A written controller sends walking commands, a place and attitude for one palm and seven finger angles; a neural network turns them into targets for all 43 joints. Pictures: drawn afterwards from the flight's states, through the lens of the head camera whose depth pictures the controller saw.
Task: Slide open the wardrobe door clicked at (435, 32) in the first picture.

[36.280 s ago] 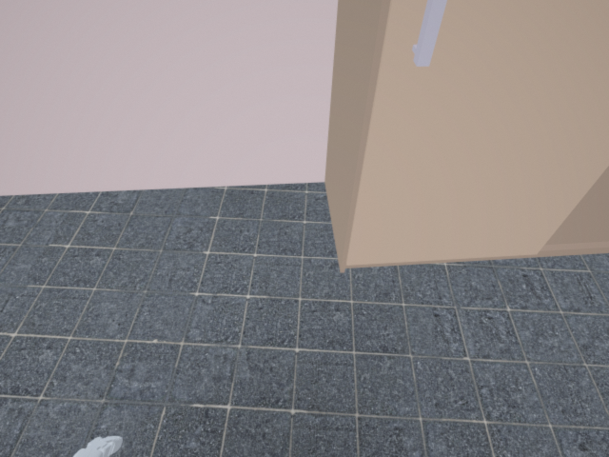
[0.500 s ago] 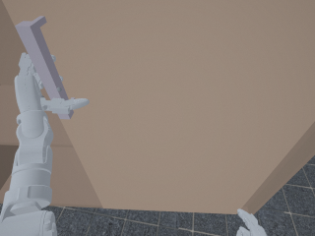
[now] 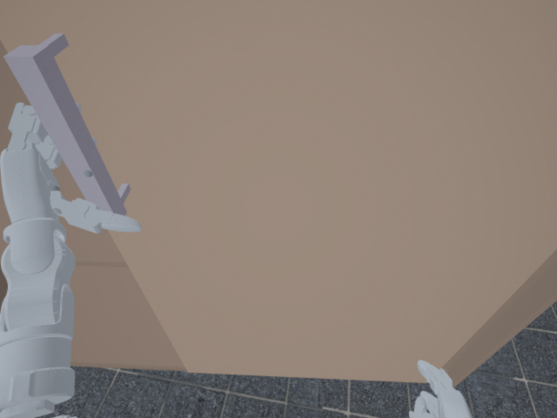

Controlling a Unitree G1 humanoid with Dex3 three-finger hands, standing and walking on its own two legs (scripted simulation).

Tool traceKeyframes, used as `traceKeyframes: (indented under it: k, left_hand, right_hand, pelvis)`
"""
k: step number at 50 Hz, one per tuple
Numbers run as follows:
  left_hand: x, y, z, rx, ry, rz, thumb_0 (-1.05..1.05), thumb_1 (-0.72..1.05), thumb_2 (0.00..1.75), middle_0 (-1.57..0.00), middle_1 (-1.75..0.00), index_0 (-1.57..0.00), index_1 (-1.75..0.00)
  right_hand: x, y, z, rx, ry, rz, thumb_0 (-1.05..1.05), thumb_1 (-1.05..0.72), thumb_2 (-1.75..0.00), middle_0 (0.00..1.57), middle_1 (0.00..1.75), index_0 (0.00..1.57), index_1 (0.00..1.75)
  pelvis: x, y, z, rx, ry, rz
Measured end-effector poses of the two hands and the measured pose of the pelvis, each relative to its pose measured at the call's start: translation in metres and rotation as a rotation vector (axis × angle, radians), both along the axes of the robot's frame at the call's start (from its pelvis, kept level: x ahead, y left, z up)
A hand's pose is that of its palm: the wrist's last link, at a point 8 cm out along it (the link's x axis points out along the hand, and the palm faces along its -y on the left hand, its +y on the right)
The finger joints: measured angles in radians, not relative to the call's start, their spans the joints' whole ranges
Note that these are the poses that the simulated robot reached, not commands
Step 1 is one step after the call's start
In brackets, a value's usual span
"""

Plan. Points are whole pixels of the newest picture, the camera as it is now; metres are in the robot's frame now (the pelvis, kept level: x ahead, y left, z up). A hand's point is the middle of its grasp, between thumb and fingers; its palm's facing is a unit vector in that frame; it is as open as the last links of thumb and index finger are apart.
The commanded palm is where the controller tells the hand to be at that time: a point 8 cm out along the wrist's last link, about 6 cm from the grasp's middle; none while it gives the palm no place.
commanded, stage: slip the hand off the handle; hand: left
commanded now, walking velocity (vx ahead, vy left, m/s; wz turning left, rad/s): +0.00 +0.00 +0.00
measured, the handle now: (88, 140) +0.37 +0.28 +0.24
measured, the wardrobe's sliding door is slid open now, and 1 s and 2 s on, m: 0.68 0.68 0.68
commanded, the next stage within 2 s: draw the hand back to the body in 1.10 s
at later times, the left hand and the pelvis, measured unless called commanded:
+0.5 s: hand (31, 175) +0.32 +0.33 +0.22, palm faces +0.48 -0.85 -0.19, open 14.7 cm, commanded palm +0.27 +0.36 +0.21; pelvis +0.01 -0.01 +0.00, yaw +1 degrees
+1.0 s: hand (4, 225) +0.25 +0.32 +0.21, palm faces +0.48 -0.85 -0.20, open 14.7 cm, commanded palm +0.19 +0.36 +0.21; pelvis +0.01 +0.00 +0.00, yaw +2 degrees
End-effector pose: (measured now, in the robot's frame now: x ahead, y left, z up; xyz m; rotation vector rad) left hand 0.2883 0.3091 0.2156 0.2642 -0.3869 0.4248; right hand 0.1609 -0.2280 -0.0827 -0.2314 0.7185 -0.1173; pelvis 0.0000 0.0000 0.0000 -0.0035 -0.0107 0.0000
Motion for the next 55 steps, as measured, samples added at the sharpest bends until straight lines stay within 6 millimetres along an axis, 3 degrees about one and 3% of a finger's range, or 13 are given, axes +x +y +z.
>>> traceKeyframes:
  k: [5, 11, 24, 32, 42, 55]
  left_hand:
    - [-0.005, 0.02, 0.004, -0.012, 0.008, 0.052, -0.01, -0.56, 0.2, -0.33, -1.2, -0.26, -1.15]
    - [-0.017, 0.041, 0.004, -0.004, 0.028, 0.076, -0.01, -0.56, 0.2, -0.28, -1.17, -0.26, -1.15]
    - [-0.013, 0.064, 0.002, 0.003, 0.045, 0.058, -0.01, -0.56, 0.2, -0.26, -1.15, -0.26, -1.15]
    - [-0.029, 0.049, 0.002, 0.024, 0.027, 0.007, -0.01, -0.55, 0.2, -0.25, -1.15, -0.26, -1.15]
    - [-0.067, 0.058, -0.003, 0.009, 0.032, 0.083, -0.01, -0.56, 0.2, -0.26, -1.15, -0.26, -1.15]
    - [-0.101, 0.048, -0.004, 0.024, 0.042, 0.059, -0.01, -0.56, 0.2, -0.25, -1.15, -0.26, -1.15]
  right_hand:
    - [0.019, 0.004, 0.006, 0.008, -0.032, 0.018, 0.01, -0.91, -0.9, 0.2, 0.3, 0.21, 0.3]
    - [0.023, -0.001, 0.005, -0.008, -0.013, 0.027, 0.01, -0.91, -0.9, 0.21, 0.3, 0.21, 0.3]
    - [-0.01, -0.021, -0.012, -0.051, 0.088, -0.03, 0.01, -0.91, -0.9, 0.2, 0.3, 0.21, 0.3]
    - [-0.019, -0.02, -0.015, -0.028, 0.085, -0.058, 0.01, -0.91, -0.9, 0.2, 0.3, 0.2, 0.3]
    - [0.01, -0.003, -0.004, -0.021, -0.005, 0.005, 0.01, -0.91, -0.9, 0.2, 0.3, 0.2, 0.3]
    - [0.049, 0.017, 0.017, 0.001, -0.141, 0.084, 0.01, -0.91, -0.9, 0.2, 0.3, 0.21, 0.3]
  pelvis:
    - [0.006, -0.002, 0.0, -0.001, 0.005, 0.004]
    - [0.009, -0.005, -0.001, -0.003, 0.011, 0.015]
    - [0.007, -0.006, -0.004, -0.011, 0.037, 0.021]
    - [0.01, -0.003, -0.004, -0.007, 0.035, 0.005]
    - [0.008, -0.003, -0.004, -0.008, 0.013, 0.02]
    - [0.01, -0.004, -0.003, -0.009, -0.008, 0.03]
